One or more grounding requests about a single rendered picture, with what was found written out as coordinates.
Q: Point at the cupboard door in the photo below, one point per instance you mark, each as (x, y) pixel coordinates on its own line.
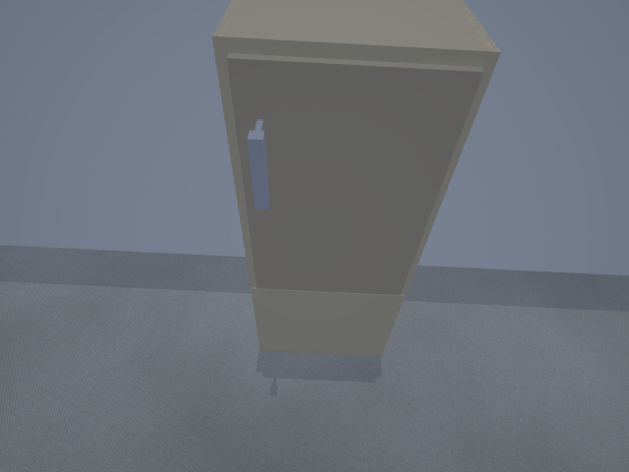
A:
(356, 154)

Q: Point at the handle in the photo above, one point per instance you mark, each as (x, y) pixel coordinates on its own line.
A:
(257, 155)

